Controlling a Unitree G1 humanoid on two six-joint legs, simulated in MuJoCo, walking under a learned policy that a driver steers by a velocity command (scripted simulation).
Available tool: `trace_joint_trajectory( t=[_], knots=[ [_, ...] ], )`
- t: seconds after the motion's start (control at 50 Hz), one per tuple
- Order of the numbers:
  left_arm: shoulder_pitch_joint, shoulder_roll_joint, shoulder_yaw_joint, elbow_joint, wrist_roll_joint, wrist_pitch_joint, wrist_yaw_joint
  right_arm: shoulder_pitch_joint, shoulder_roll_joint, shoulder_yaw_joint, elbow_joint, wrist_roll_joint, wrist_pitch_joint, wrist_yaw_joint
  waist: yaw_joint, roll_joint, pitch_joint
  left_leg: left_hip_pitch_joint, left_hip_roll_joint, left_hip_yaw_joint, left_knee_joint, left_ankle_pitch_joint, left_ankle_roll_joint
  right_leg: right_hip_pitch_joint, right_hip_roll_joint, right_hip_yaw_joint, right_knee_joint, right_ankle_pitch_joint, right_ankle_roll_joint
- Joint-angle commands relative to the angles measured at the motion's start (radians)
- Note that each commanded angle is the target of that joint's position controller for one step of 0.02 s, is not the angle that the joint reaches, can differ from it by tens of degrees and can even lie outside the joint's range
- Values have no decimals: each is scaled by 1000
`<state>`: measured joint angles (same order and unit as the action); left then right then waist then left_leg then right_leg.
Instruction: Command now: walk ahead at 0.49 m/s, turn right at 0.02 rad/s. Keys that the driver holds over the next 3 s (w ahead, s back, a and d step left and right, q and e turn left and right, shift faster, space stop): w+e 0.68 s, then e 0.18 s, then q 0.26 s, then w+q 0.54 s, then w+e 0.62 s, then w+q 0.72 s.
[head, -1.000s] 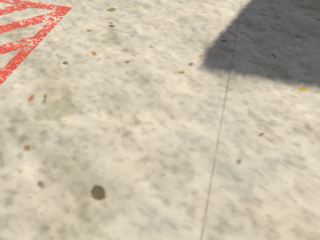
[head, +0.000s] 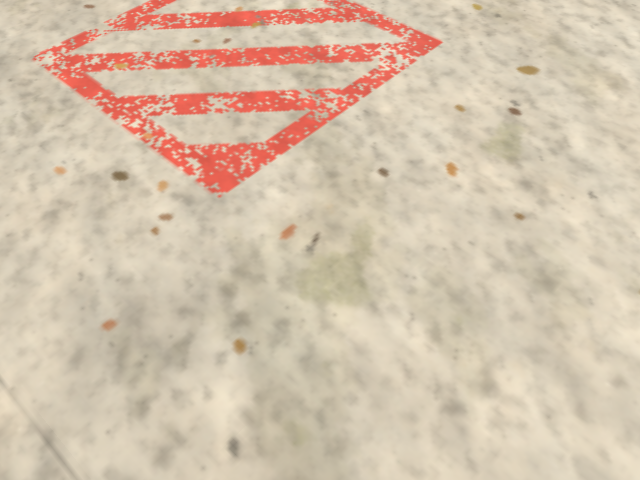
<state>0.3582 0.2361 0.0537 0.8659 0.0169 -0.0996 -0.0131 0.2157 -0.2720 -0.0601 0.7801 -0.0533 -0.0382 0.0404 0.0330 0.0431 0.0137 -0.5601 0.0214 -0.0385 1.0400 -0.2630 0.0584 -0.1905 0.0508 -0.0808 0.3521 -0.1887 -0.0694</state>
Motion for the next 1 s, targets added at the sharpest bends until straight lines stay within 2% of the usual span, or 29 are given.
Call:
trace_joint_trajectory(
  t=[0.02, 0.08, 0.16, 0.2, 0.22, 0.24, 0.26, 0.28, 0.3, 0.32, 0.36, 0.44, 0.52, 0.58, 0.62, 0.66, 0.7, 0.72, 0.74, 0.76, 0.78, 0.8, 0.82, 0.84, 0.86, 0.88, 0.9, 0.94, 1.0],
  knots=[
    [2, 77, 8, -34, -9, -15, -7, -35, 14, 22, -71, -1, -9, 11, -38, -110, 29, -40, 46, 35, -166, 97, -33, -16, -227, 237, -204, 187, -156],
    [52, 117, 18, -15, -8, -5, -6, -148, 17, 36, -99, 18, -17, 11, -9, -115, 36, 46, 17, 67, -338, 164, -58, -35, -207, 215, -186, 237, -139],
    [109, 145, 24, 8, -6, 8, -2, -212, -14, 32, -122, 27, -30, -7, 6, -120, 21, 126, -12, 68, -445, 137, -53, 34, -240, 274, -103, 291, -126],
    [98, 156, 28, 12, -8, 14, 2, -125, -29, 24, -97, 24, -44, -20, -42, -110, -4, 277, -37, 70, -557, 118, -35, 30, -224, 285, 1, 303, -102],
    [107, 137, 24, 14, -12, 14, 2, -16, -67, 8, -59, 9, -58, -32, -80, -65, -66, 452, -19, 40, -601, 109, -10, -16, -171, 249, 154, 320, -80],
    [73, 98, 14, -24, -22, 9, 1, 153, -145, -13, -44, -14, -69, -48, -158, 37, -192, 667, 193, -176, -648, -43, 44, -150, -106, 190, 414, 134, -51],
    [143, 1, -6, -60, -47, 13, 8, 196, -235, -35, -44, -20, -57, -56, -133, 223, -270, 847, 428, -521, -745, -168, 128, -436, 16, 69, 682, -320, -19],
    [135, 99, 18, -43, -21, 30, 15, 178, -173, -29, -41, 2, -44, -55, -125, 132, -223, 761, 430, -606, -776, -245, 165, -514, -28, 110, 808, -331, -31],
    [82, 104, 25, -41, -11, 38, 8, 115, -92, -7, -46, 10, -45, -50, -96, 44, -110, 666, 373, -472, -788, -217, 145, -526, -71, 142, 834, -241, -35],
    [46, 79, 23, -45, -7, 41, -1, 69, -54, 1, -44, 17, -52, -45, -75, 28, -48, 576, 326, -345, -816, -86, 123, -508, -97, 142, 813, -177, -26],
    [29, 66, 28, -44, 12, 62, -15, 50, -19, 10, -30, 23, -64, -47, -38, 61, -8, 487, 258, -177, -848, 95, 82, -463, -123, 131, 783, -128, -1],
    [-54, 36, 24, -80, 21, 90, -35, 107, -29, 2, 15, 38, -88, -47, -19, 42, -1, 492, 245, -21, -869, 340, 91, -519, -130, 115, 788, -23, 25],
    [-201, 27, 12, -137, 19, 93, -52, 144, -31, 1, 49, 33, -84, -46, -34, 40, 42, 488, 223, 107, -882, 388, 88, -556, -135, 87, 630, 119, 36],
    [-312, 25, -1, -179, 18, 89, -66, 159, -67, -7, 63, 31, -81, -49, -55, 43, 69, 478, 224, 178, -889, 385, 74, -473, -127, 30, 438, 190, 15],
    [-360, 37, -3, -200, 21, 89, -70, 190, -91, -14, 80, 31, -74, -54, -68, 36, 82, 527, 242, 205, -874, 420, 67, -443, -116, -7, 364, 147, -10],
    [-378, 48, -1, -214, 25, 89, -68, 214, -107, -18, 98, 30, -61, -59, -69, 35, 81, 593, 254, 239, -811, 561, 57, -408, -88, -42, 310, 70, -43],
    [-313, 65, 9, -202, 31, 85, -57, 217, -140, -25, 110, 29, -43, -66, -34, 52, 34, 638, 253, 277, -629, 900, 42, -297, -16, -83, 277, -30, -83],
    [-199, 81, 18, -170, 35, 75, -49, 215, -154, -28, 112, 32, -32, -69, 10, 46, -29, 630, 241, 288, -449, 981, 34, -177, 31, -87, 233, -29, -105],
    [-35, 112, 36, -116, 47, 61, -33, 210, -156, -27, 104, 40, -27, -69, 82, 2, -129, 525, 208, 305, -197, 829, 0, 48, 45, -50, 147, 62, -133],
    [47, 213, 62, -99, 49, 53, -16, 247, -83, -10, 67, 34, -29, -65, 71, -138, -241, 256, 150, 291, 107, 170, -37, 321, -200, 230, 184, 237, -175],
    [14, 327, 88, -142, 15, 62, -10, 282, -52, -4, 4, 55, -27, -57, 34, -310, -383, -62, -53, 167, 443, -386, -94, 530, -467, 763, 80, 554, -372],
    [41, 292, 88, -141, -12, 78, 3, 172, -109, -15, -2, 42, -26, -58, 73, -107, -343, -126, 9, 24, 443, -273, -92, 488, -419, 637, 59, 698, -349],
    [-23, 242, 73, -133, -17, 79, 13, 115, -82, -4, -18, 55, -32, -58, 43, -99, -212, -139, 43, 28, 402, -177, -88, 364, -388, 490, 65, 800, -329],
    [-72, 180, 56, -131, -20, 79, 15, 109, -73, -1, -5, 46, -33, -61, 1, -35, -113, -101, 72, 24, 305, -137, -89, 224, -319, 399, 42, 811, -271],
    [-107, 151, 47, -136, -27, 80, 19, 109, -74, -3, -6, 25, -17, -61, -33, -37, -75, -55, 86, 14, 242, -126, -95, 133, -265, 350, 21, 781, -233],
    [-148, 119, 34, -145, -23, 79, 19, 160, -68, -1, 14, 16, 4, -57, -67, -42, -86, 10, 86, 19, 205, -117, -97, 75, -246, 296, -1, 784, -213],
    [-143, 111, 27, -144, -18, 69, 15, 185, -59, -1, 26, 14, 21, -54, -76, -41, -101, 56, 74, 30, 179, -104, -97, 42, -239, 268, -8, 844, -200],
    [-123, 121, 24, -125, -7, 53, 9, 209, -34, 4, 41, 25, 37, -50, -88, -50, -122, 95, 59, 44, 117, -52, -92, 16, -228, 211, -29, 905, -182],
    [-97, 90, 2, -89, -1, 45, 15, 171, -21, 9, 55, 31, 47, -45, -75, -86, -103, 108, 57, 38, -13, 40, -76, 17, -209, 143, -63, 845, -121]
  ],
)
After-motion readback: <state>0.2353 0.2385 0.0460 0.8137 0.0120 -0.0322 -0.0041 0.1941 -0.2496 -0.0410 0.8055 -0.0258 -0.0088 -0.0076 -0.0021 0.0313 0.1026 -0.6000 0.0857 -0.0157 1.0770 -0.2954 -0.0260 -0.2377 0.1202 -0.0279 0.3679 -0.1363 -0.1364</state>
